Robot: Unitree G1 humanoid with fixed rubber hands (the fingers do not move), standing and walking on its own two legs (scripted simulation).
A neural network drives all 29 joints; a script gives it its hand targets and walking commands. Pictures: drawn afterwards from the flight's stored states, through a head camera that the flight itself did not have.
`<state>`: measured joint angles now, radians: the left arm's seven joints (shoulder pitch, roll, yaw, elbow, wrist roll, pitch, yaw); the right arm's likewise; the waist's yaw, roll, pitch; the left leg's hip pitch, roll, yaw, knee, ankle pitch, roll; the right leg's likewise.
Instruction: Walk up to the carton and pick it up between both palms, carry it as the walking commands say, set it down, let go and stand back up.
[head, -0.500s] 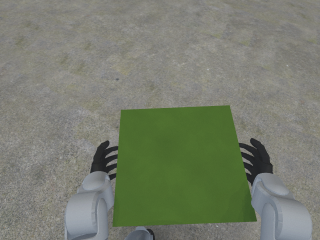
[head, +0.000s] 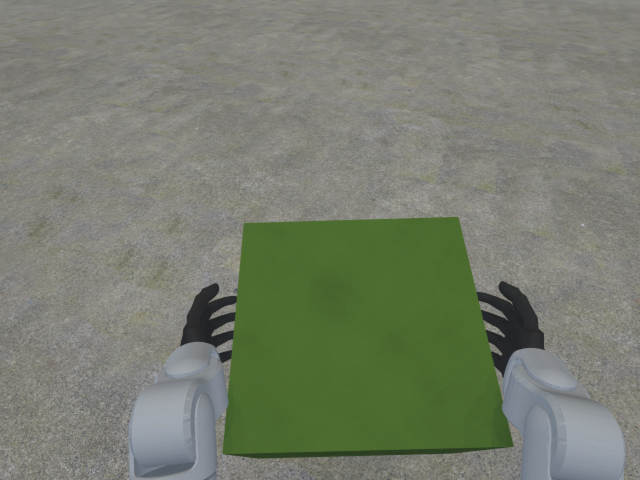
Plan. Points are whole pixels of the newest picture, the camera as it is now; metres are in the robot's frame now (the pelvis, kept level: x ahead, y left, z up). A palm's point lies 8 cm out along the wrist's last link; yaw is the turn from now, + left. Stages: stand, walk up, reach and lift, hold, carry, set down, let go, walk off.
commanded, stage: carry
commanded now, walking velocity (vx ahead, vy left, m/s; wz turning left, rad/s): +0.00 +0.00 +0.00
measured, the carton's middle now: (353, 344) +0.30 +0.00 +0.05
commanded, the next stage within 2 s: none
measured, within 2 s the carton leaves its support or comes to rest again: neither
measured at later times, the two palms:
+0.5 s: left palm (199, 248) +0.47 +0.24 +0.06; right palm (412, 245) +0.47 -0.09 +0.07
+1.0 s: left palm (229, 174) +0.66 +0.23 +0.08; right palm (404, 175) +0.66 -0.10 +0.07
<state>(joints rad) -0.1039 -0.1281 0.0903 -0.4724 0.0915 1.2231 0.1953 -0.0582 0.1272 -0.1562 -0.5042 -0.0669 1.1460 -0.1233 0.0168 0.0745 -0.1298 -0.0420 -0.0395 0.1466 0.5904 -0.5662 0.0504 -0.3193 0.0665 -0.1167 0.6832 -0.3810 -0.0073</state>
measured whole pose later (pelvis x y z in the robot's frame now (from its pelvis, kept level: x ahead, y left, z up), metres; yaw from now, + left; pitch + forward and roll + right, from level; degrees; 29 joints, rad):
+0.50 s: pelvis +0.20 +0.07 +0.00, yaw +0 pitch +5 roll -3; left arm -0.11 -0.13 0.09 -0.44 0.10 1.17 0.19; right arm -0.07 0.13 -0.16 -0.45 -0.07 1.10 -0.12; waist 0.02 0.02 0.03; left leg -0.38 -0.01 0.07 0.75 -0.46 0.09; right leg -0.33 0.00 -0.09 0.82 -0.52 -0.01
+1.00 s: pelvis +0.41 +0.06 -0.01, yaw +1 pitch +5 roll -1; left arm -0.10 -0.13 0.09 -0.39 0.10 1.21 0.19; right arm -0.04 0.13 -0.16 -0.46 -0.07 1.17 -0.14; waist 0.02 0.03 -0.13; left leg -0.26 -0.02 0.07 1.12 -0.66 -0.01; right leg -0.37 0.02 -0.10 0.82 -0.53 -0.06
